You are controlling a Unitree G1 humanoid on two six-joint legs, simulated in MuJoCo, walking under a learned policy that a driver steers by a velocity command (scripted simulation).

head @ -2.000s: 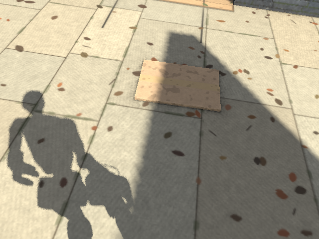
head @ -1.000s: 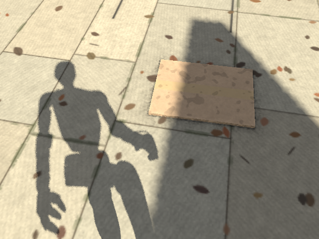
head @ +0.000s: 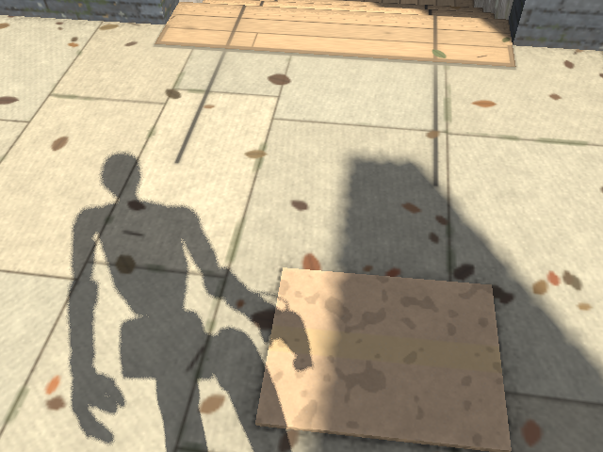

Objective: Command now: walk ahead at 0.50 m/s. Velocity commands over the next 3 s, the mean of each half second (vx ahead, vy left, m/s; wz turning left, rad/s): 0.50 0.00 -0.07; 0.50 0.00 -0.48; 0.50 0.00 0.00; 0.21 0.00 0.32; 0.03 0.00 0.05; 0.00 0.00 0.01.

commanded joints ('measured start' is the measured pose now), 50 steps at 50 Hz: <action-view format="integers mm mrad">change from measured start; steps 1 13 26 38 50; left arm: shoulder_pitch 36 147 -175 -355 -192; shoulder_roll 110 42 70 62 177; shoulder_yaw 12 -7 28 17 59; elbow -35 -51 -124 -237 -194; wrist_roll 0 -34 16 19 -5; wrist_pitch -16 0 73 68 40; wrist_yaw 3 7 -27 -36 7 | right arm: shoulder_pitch -100 345 234 327 106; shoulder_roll -15 -241 -67 -120 -82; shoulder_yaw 9 -59 -5 -6 -3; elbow -78 7 49 87 -117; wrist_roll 8 -39 15 7 -16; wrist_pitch -6 -50 -80 -53 6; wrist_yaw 4 -38 -36 -75 -4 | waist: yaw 0 -150 -12 -17 -69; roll -97 155 16 70 -40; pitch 70 -314 55 37 -30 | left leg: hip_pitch -16 958 525 758 36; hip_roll -18 267 109 159 4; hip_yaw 46 -466 -6 219 -3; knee -148 -506 -828 -573 218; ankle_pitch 95 -87 119 893 -133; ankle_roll -13 279 120 82 -68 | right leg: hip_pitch -49 -402 -677 -495 -150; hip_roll -251 -86 -182 -52 -185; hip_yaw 139 -22 118 -112 288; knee -104 938 831 441 -39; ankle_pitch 387 62 113 -37 45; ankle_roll -93 15 43 -53 -171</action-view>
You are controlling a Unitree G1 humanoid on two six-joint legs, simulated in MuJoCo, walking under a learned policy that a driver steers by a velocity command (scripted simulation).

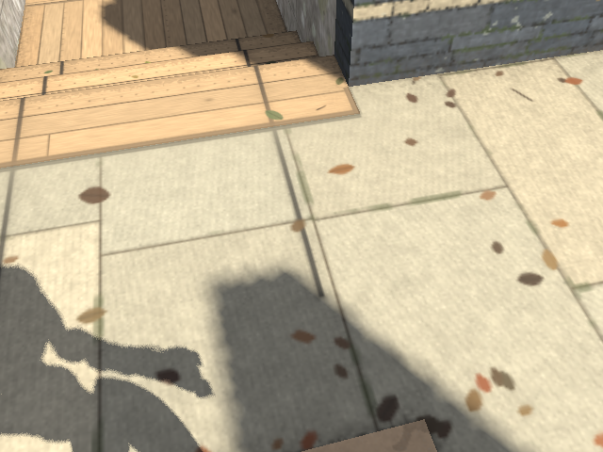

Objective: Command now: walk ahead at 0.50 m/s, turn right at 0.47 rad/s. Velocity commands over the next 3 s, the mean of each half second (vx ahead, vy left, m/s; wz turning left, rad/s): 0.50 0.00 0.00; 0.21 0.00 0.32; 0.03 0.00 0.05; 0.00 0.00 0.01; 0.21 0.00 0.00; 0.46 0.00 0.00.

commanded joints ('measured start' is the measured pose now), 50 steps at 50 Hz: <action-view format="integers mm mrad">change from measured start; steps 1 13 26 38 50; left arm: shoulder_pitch -19 80 -42 -263 -65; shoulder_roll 121 140 107 77 65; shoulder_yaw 19 13 -23 -55 -76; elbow -68 -30 -142 -232 -157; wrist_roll -10 23 30 7 -19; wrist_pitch -33 -61 -53 -12 -41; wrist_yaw -1 2 -14 -11 4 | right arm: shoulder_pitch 63 -161 152 284 280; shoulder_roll -69 -114 -141 -149 -144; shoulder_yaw -15 -21 -44 -41 -23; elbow -46 -114 -1 3 47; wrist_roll -15 15 34 32 4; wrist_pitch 36 45 -1 34 80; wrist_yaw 8 26 0 -42 -49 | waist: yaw -48 13 14 -88 -56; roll -43 -80 -24 62 -76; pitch -34 50 -54 -67 -150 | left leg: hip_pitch -77 -157 395 506 200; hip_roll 0 -23 52 -60 -220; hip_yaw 41 41 -341 -194 -144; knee -85 -508 -928 -812 -71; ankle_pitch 63 257 465 861 -264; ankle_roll -38 50 266 137 28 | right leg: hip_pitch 22 365 -302 -380 100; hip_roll -240 -359 -220 -156 -459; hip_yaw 242 58 105 32 412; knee -229 -299 784 321 -36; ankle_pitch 179 389 57 344 831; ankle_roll -141 -66 92 158 -126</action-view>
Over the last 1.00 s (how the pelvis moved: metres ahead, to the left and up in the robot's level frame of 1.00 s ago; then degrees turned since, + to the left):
0.50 -0.02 0.00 -20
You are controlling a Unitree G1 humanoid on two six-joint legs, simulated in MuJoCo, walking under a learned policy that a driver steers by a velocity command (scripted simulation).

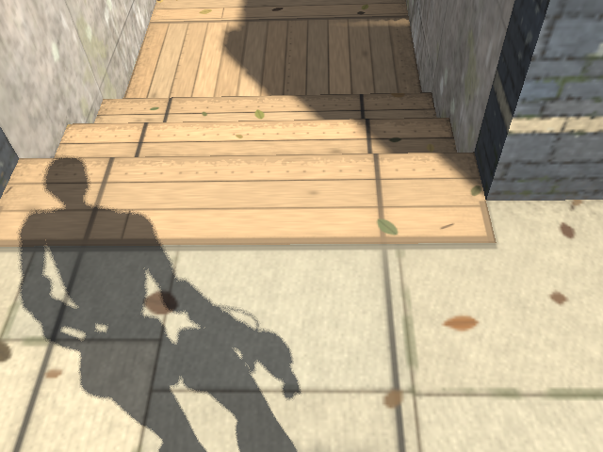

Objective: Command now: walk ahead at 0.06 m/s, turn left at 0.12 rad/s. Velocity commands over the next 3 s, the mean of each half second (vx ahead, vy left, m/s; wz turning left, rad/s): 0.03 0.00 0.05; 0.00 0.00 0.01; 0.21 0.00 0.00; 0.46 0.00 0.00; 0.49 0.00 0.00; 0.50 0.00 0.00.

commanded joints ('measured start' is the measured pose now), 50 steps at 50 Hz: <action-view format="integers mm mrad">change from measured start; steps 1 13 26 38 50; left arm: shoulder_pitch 14 87 134 182 220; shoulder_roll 56 120 68 25 -7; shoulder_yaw -3 21 12 -3 -2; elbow -55 39 170 259 307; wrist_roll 1 11 -1 1 2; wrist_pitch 10 61 53 45 45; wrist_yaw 6 16 12 27 40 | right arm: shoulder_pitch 122 32 43 79 84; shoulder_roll -94 -35 1 34 56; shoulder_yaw -14 27 52 54 53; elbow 15 121 219 272 305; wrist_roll -14 4 0 5 9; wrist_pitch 41 61 -1 1 9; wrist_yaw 7 2 -3 -12 -24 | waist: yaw -14 25 44 31 31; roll -89 -137 -16 -28 -26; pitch -145 -76 4 -1 -3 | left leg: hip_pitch -68 55 -19 56 85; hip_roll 94 143 223 228 227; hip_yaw -28 104 -24 -3 16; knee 82 -430 -655 -637 -625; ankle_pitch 23 182 349 435 452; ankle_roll -45 -44 -5 -1 -10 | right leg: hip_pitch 158 83 181 200 238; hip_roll -312 -205 -129 -128 -132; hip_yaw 326 272 163 145 145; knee -174 -281 -181 -130 -107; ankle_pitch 434 -296 -124 95 233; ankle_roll -139 -77 18 22 14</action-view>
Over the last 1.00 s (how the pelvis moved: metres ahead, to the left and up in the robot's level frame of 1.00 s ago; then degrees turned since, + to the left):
0.51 0.06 -0.02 16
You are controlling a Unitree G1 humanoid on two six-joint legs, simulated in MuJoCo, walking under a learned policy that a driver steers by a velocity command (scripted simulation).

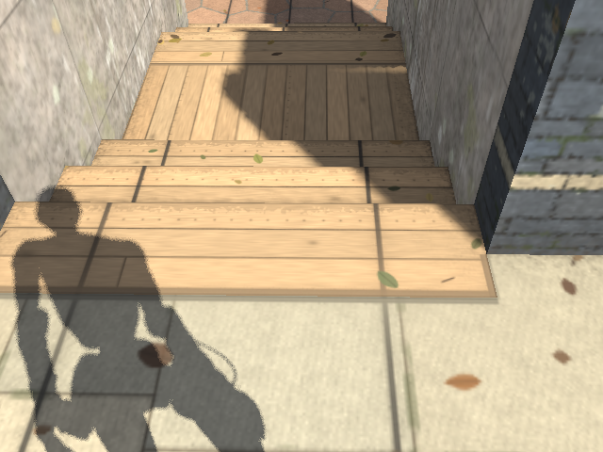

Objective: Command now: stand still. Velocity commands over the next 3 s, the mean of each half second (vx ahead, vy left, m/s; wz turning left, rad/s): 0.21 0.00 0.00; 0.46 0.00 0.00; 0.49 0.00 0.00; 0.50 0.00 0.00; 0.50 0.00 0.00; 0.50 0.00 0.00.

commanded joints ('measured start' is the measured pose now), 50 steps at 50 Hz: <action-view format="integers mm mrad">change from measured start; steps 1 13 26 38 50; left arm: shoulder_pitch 73 240 -36 -354 -33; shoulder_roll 83 141 92 47 178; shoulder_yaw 15 75 74 60 110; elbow -1 45 -122 -226 -151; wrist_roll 0 19 43 13 0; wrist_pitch -3 10 -40 -27 -53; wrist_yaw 6 -10 -64 -82 -57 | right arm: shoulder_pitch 80 0 228 316 163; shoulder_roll -69 -49 -167 -91 -127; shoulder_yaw -10 -13 -67 -32 -62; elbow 6 -69 -82 -73 -160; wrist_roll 0 -36 -19 -15 -11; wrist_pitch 0 -35 -58 -110 -102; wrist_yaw -5 25 34 29 45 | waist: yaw -5 76 -41 -45 56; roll -2 -112 113 111 -17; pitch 45 132 180 117 -69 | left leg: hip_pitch -118 -417 -24 23 -612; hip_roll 98 25 409 211 78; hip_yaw -78 53 -553 -54 -30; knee -79 304 -351 -283 915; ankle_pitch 147 -298 -604 513 -80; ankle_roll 30 71 213 147 107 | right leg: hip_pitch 78 83 -622 -512 267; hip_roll -124 -291 -66 -55 -380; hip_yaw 107 457 -15 -148 467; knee -27 -241 649 350 -180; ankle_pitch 306 -535 -231 101 -253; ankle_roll -13 -215 -47 19 -249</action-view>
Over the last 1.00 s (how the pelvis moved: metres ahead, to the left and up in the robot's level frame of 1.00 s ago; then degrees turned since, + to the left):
0.07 0.01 0.01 -2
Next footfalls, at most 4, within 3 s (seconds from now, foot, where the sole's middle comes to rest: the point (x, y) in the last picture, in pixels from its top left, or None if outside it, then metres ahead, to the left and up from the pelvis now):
0.46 left None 0.10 0.12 -0.78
0.92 right None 0.45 -0.02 -0.78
1.46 left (262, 358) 0.76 0.15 -0.78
2.02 right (324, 259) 1.07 -0.01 -0.78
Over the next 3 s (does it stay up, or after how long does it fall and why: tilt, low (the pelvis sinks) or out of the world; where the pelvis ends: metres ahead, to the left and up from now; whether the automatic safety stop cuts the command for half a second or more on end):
stays up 1.36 0.11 -0.07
